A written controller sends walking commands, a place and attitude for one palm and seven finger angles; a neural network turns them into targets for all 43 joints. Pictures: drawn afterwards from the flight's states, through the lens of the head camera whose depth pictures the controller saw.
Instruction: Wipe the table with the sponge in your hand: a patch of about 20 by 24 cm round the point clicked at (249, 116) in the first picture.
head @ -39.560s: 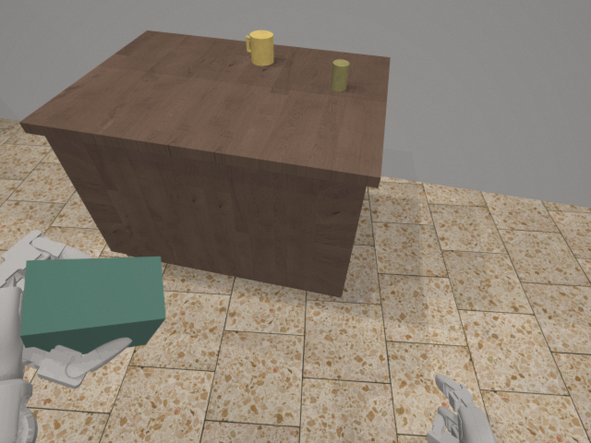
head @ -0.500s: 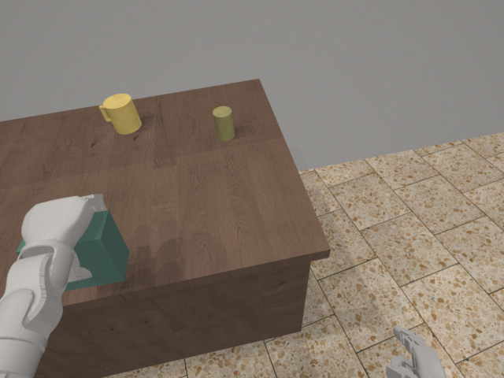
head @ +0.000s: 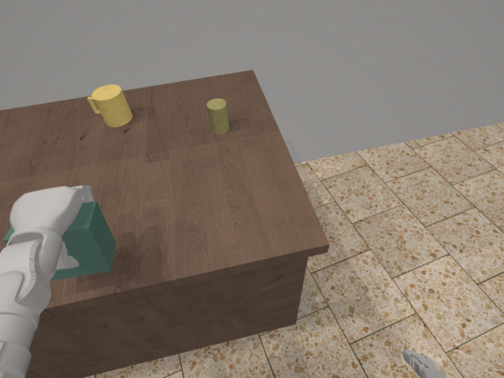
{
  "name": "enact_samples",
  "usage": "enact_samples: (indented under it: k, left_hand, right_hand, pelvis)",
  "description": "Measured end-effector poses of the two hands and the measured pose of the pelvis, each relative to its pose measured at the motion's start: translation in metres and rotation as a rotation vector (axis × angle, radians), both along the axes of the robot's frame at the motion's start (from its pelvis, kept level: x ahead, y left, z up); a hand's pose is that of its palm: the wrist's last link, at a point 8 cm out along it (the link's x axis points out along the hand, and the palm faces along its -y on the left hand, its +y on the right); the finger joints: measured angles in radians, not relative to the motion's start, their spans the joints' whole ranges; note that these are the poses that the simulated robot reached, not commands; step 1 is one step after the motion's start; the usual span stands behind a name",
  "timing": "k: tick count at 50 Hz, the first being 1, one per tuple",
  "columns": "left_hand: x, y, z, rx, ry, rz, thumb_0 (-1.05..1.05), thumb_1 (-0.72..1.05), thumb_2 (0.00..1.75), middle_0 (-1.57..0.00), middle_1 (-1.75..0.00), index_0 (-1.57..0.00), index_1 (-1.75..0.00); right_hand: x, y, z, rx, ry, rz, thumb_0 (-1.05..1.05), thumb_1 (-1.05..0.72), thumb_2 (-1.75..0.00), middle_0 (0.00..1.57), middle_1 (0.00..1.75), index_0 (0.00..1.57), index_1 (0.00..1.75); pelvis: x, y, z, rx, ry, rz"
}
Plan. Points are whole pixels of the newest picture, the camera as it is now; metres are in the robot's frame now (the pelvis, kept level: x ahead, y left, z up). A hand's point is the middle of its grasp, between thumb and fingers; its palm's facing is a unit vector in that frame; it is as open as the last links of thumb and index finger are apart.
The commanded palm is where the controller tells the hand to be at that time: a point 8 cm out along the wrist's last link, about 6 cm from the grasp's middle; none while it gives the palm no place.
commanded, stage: move the sponge above the wiping area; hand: left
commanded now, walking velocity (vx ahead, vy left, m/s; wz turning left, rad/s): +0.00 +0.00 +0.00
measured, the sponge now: (71, 248) +0.30 +0.35 +0.02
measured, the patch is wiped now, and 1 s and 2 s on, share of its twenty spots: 0.00 0.00 0.00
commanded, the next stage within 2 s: lower the sponge onto the table in 0.70 s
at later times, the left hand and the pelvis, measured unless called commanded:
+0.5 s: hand (69, 221) +0.33 +0.35 +0.06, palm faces -0.13 -0.01 -0.99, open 10.4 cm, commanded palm +0.31 +0.35 +0.12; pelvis +0.01 +0.01 +0.00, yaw -1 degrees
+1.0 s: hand (61, 223) +0.32 +0.35 +0.07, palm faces -0.10 +0.00 -1.00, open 10.4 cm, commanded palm +0.30 +0.35 +0.12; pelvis +0.00 +0.01 +0.00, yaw +0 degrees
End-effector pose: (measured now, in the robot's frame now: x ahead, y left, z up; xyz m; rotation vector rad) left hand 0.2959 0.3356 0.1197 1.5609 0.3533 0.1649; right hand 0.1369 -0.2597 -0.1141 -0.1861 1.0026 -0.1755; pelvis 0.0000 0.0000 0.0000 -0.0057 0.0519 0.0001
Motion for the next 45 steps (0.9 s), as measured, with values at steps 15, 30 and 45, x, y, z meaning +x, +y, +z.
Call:
enact_samples:
  k: [15,30,45]
  left_hand:
    - [0.033,-0.001,0.000,0.017,-0.027,-0.025,0.00,-0.53,1.04,-0.68,-1.31,-0.72,-1.30]
    - [0.012,0.012,-0.005,0.008,-0.003,0.001,0.00,-0.53,1.04,-0.68,-1.31,-0.72,-1.30]
    - [0.014,0.006,0.004,0.006,-0.032,-0.028,0.00,-0.53,1.04,-0.68,-1.31,-0.72,-1.30]
  right_hand:
    - [-0.022,0.004,-0.005,0.014,0.051,-0.041,0.01,-0.91,-0.90,0.20,0.30,0.20,0.30]
    - [-0.013,0.002,-0.003,0.003,0.052,-0.034,0.01,-0.91,-0.90,0.20,0.30,0.20,0.30]
    - [0.011,0.010,0.003,0.015,-0.009,0.001,0.01,-0.91,-0.90,0.20,0.30,0.20,0.30]
  pelvis:
    - [0.000,0.006,-0.001,-0.003,0.034,-0.011]
    - [0.006,0.006,-0.001,-0.005,0.023,-0.008]
    - [0.004,0.006,-0.001,-0.007,0.019,0.000]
